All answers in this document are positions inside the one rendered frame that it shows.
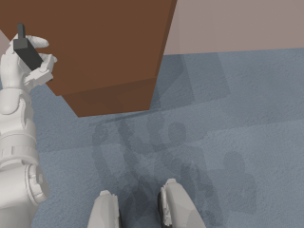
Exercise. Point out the handle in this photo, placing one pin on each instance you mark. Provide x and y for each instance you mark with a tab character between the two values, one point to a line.
25	50

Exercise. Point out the left robot forearm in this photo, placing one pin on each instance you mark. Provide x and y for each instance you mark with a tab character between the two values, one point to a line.
18	135

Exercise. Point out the cupboard door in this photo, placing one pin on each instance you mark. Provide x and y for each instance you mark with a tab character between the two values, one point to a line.
97	43

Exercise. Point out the left robot upper arm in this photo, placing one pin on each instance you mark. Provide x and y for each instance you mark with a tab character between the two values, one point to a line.
22	190

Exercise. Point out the robot left hand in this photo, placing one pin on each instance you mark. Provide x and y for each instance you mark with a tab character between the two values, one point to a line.
14	71

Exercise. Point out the right robot shin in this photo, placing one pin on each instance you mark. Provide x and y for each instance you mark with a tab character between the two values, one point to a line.
166	213

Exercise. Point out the left robot thigh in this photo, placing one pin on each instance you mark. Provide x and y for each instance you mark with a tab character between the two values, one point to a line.
104	212

